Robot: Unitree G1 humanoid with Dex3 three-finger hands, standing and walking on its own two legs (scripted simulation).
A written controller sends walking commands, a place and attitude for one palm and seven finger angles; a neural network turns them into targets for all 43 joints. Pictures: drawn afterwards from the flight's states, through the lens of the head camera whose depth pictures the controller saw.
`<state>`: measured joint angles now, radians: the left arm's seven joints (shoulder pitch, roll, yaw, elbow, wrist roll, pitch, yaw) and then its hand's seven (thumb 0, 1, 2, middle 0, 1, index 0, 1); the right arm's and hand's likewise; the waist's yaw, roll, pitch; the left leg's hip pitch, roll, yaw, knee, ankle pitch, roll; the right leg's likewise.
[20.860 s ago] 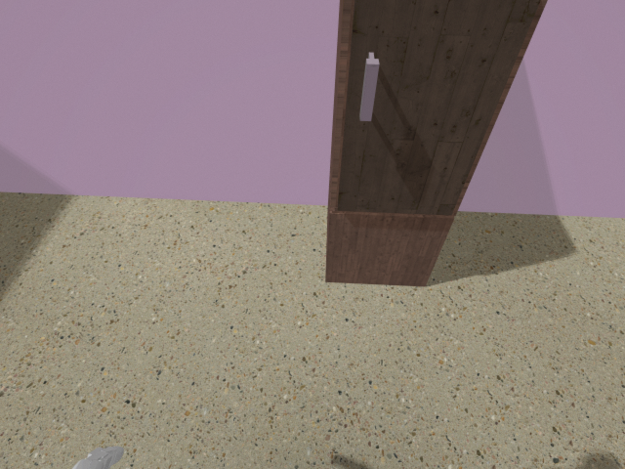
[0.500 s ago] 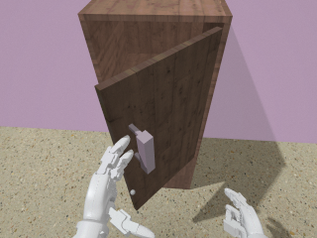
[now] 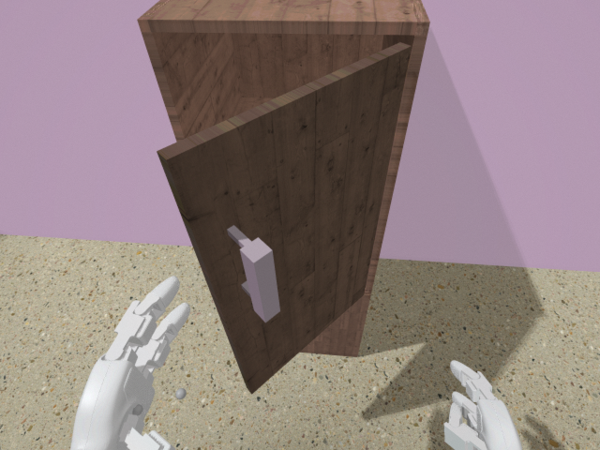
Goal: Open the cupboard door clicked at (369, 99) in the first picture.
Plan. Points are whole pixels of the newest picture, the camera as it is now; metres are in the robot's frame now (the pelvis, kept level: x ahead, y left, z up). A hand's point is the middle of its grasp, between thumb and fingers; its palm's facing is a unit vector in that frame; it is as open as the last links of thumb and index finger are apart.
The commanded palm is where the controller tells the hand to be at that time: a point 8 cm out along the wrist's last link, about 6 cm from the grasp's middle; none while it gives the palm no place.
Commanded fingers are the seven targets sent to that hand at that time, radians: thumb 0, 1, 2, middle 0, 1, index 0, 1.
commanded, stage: draw the hand back to the body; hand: left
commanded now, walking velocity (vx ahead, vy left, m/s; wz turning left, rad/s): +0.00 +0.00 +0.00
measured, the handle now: (251, 273) +0.31 +0.08 +0.11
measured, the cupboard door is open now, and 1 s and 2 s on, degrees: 48 48 48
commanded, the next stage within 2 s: step back with the hand held close in 1.60 s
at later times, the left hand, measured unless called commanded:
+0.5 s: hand (121, 368) +0.17 +0.18 +0.14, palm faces +0.00 -1.00 -0.08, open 16.3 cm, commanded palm +0.14 +0.24 +0.16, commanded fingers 0.00 -0.32 0.38 -0.16 -0.30 -0.16 -0.30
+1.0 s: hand (32, 320) +0.20 +0.26 +0.18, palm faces +0.35 -0.86 -0.37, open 11.8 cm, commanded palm +0.15 +0.31 +0.20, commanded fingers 0.00 0.55 0.75 -0.19 -0.30 -0.19 -0.30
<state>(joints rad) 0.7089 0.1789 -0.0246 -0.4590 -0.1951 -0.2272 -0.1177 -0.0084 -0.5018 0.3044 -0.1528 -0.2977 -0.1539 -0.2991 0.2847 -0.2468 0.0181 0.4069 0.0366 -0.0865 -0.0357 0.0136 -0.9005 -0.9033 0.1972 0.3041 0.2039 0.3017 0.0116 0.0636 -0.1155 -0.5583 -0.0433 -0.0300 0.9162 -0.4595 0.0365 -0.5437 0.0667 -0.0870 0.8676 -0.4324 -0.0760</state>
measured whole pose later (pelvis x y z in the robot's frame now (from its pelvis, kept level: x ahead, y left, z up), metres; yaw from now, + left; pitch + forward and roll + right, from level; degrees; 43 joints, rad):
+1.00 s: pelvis +0.02 +0.03 +0.05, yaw +0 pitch -3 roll -1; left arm 0.56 0.32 0.21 -0.47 -0.06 -0.06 0.11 0.00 0.21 0.61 -0.18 -0.30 -0.18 -0.30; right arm 0.21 -0.22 0.06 0.59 0.01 -0.10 -0.07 0.01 -0.90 -0.90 0.20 0.30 0.21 0.30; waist 0.06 0.06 0.00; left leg -0.14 -0.08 -0.01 0.48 -0.28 0.08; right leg -0.13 0.04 -0.04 0.44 -0.26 -0.03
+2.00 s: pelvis -0.01 +0.01 +0.05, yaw -1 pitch -1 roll -1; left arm 0.55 0.37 0.35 -0.44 -0.06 -0.14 0.11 0.02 0.89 0.90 -0.21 -0.30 -0.21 -0.30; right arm 0.18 -0.25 -0.01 0.59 0.03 0.00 -0.07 0.01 -0.90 -0.90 0.20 0.30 0.21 0.30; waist 0.01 0.05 0.01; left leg -0.23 -0.05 -0.01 0.49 -0.25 0.05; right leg -0.21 0.07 -0.04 0.43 -0.20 -0.05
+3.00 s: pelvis -0.15 +0.07 +0.05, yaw -1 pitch +4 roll -7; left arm 0.50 0.43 0.43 -0.61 -0.06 -0.21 0.15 0.02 0.89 0.90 -0.21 -0.30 -0.21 -0.30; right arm 0.14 -0.12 0.03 0.63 -0.01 -0.13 -0.04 0.01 -0.90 -0.90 0.20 0.30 0.21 0.30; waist 0.01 -0.01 0.00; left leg -0.42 0.06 0.04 0.30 0.05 0.08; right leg -0.25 0.05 0.00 0.87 -0.54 0.01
